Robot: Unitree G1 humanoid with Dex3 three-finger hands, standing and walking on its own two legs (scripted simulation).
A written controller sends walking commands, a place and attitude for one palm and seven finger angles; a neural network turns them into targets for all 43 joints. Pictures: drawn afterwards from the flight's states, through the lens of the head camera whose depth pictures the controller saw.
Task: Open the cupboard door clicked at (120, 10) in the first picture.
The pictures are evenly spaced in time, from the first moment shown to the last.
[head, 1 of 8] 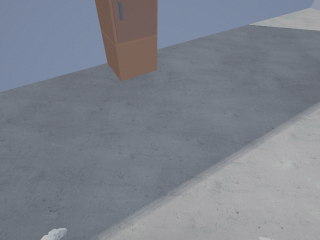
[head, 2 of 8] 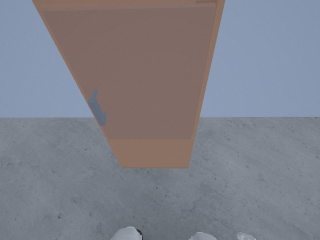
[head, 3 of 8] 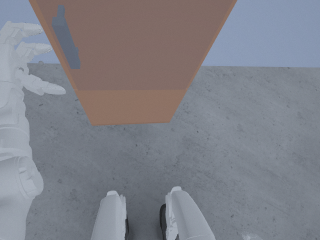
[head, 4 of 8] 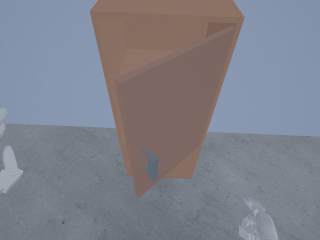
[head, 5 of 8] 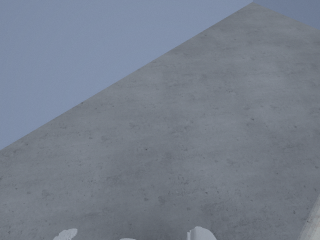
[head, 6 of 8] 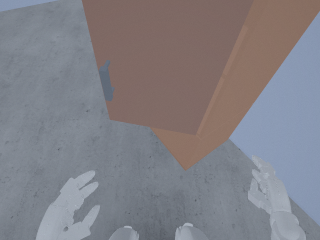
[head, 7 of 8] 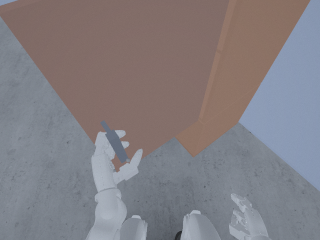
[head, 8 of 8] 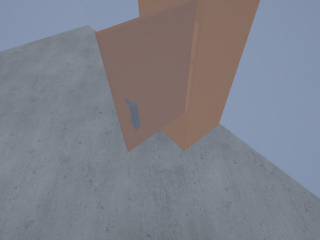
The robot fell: no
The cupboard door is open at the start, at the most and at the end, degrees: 0 92 92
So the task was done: yes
